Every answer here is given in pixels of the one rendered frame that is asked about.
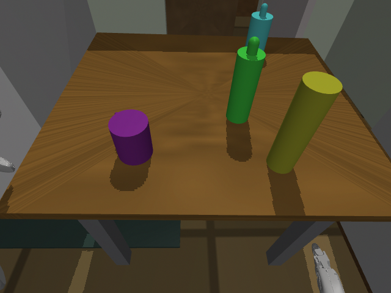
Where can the left robot hand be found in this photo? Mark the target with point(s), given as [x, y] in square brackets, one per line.
[5, 165]

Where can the table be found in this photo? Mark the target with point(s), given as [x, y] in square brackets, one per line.
[203, 166]

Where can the right robot hand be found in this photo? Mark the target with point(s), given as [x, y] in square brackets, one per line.
[327, 278]

